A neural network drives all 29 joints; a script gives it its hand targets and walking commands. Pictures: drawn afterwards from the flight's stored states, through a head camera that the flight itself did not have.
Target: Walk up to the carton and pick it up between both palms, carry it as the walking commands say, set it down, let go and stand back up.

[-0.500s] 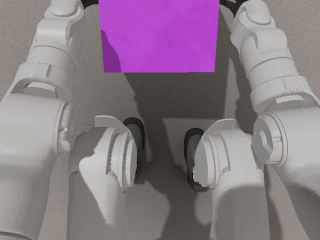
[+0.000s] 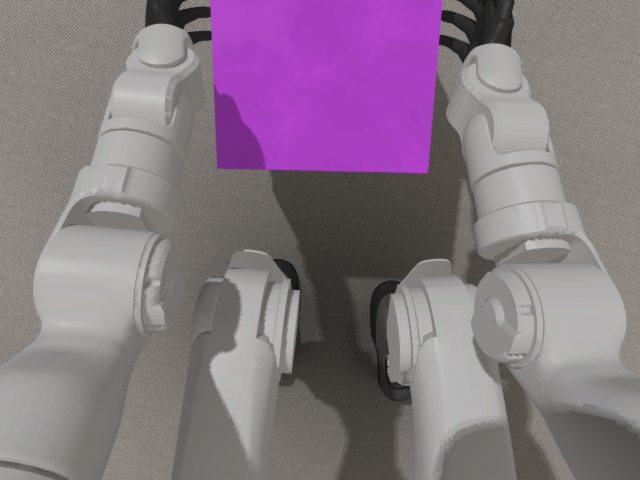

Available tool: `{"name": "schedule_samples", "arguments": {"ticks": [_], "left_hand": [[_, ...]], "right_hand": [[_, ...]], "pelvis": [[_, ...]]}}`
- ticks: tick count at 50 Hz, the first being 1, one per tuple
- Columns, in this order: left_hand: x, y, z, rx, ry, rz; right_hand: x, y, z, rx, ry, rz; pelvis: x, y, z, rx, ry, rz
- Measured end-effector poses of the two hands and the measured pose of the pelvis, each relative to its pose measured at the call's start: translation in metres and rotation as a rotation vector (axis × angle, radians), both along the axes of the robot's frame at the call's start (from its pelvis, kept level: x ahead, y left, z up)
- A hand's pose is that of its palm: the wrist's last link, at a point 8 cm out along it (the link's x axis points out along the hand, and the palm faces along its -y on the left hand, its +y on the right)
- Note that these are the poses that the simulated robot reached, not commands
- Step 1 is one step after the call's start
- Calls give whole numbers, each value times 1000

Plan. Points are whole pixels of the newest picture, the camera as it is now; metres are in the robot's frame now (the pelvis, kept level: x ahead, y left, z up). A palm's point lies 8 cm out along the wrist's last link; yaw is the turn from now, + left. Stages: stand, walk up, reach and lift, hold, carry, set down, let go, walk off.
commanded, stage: reach and lift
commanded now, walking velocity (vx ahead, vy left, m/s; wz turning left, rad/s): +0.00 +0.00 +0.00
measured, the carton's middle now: (326, 56) +0.54 +0.05 -0.23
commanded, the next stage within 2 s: none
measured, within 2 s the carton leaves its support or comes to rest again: neither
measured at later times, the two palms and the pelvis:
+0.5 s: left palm (132, 11) +0.51 +0.20 -0.06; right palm (533, 24) +0.53 -0.10 -0.05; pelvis +0.00 +0.00 +0.04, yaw +0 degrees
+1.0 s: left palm out of the picture +0.49 +0.20 +0.01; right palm (613, 2) +0.51 -0.10 +0.03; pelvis +0.00 +0.00 +0.09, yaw +0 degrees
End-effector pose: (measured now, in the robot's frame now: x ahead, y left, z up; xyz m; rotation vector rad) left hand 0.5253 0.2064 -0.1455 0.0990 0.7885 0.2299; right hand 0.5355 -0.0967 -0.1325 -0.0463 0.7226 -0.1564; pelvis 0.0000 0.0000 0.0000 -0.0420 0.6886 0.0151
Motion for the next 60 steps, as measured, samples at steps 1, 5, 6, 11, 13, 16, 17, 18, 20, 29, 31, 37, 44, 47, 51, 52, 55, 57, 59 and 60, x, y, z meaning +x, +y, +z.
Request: {"name": "schedule_samples", "arguments": {"ticks": [1, 5, 6, 11, 13, 16, 17, 18, 20, 29, 31, 37, 44, 47, 51, 52, 55, 57, 59, 60], "left_hand": [[0, -2, 2, 0, -2, 2], [-4, -5, 10, -4, -12, 8], [-5, -5, 13, -4, -14, 10], [-10, -4, 30, 0, -20, 14], [-11, -3, 37, 0, -23, 14], [-12, -2, 50, 0, -28, 16], [-12, -2, 54, 0, -30, 16], [-13, -1, 59, 0, -32, 17], [-13, -1, 67, 0, -36, 18], [-15, -4, 96, -7, -45, 21], [-17, -6, 101, -8, -45, 22], [-23, -10, 116, -13, -45, 32], [-30, -11, 135, -17, -53, 40], [-32, -11, 145, -19, -54, 43], [-34, -11, 158, -19, -53, 44], [-35, -12, 162, -19, -53, 44], [-37, -12, 172, -18, -53, 44], [-38, -13, 178, -18, -54, 44], [-39, -13, 184, -17, -55, 44], [-40, -14, 187, -17, -55, 45]], "right_hand": [[0, 0, 3, -16, -4, -18], [-1, 0, 15, -37, -19, -45], [-1, 0, 19, -37, -22, -41], [-3, 1, 35, -36, -29, -28], [-4, 1, 43, -33, -32, -24], [-6, 2, 54, -26, -36, -17], [-7, 2, 57, -23, -38, -15], [-7, 2, 61, -20, -39, -13], [-8, 1, 68, -14, -42, -7], [-12, -3, 97, 1, -48, -9], [-13, -4, 103, -4, -48, -19], [-18, -5, 120, -17, -51, -47], [-22, -6, 140, -11, -58, -46], [-24, -6, 150, -8, -58, -46], [-26, -7, 163, -6, -56, -47], [-27, -7, 166, -5, -56, -46], [-28, -8, 176, -3, -55, -45], [-30, -8, 182, -2, -55, -44], [-31, -9, 188, 0, -55, -43], [-32, -9, 191, 1, -55, -43]], "pelvis": [[0, 0, 1, -1, 4, 0], [1, 1, 5, -3, 20, 1], [1, 1, 6, -3, 23, 1], [-1, 1, 14, -1, 32, 3], [-1, 1, 18, -1, 36, 3], [-2, 1, 23, 0, 41, 4], [-3, 1, 25, 0, 43, 4], [-3, 1, 27, 0, 45, 4], [-3, 0, 31, 1, 48, 4], [-3, 1, 49, 2, 62, 0], [-3, 1, 53, 2, 65, -1], [0, 1, 65, 2, 72, -4], [1, 1, 78, 3, 66, -4], [2, 1, 85, 3, 60, -2], [3, 1, 94, 3, 52, -1], [4, 1, 96, 2, 49, 0], [5, 1, 103, 2, 42, 1], [5, 1, 108, 2, 37, 1], [6, 1, 112, 2, 33, 2], [7, 1, 114, 2, 30, 2]]}}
